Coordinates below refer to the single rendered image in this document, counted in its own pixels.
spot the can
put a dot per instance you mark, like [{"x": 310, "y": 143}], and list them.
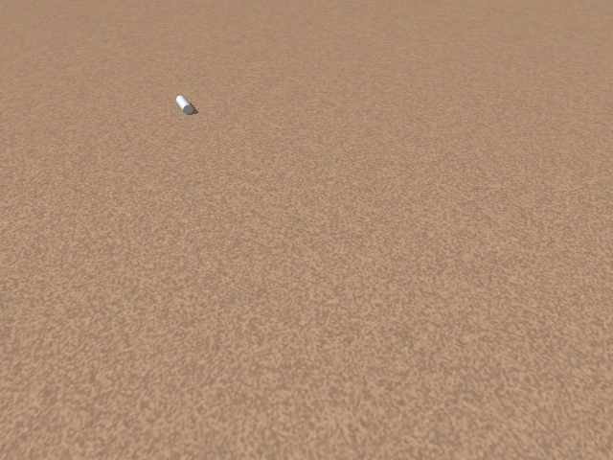
[{"x": 184, "y": 105}]

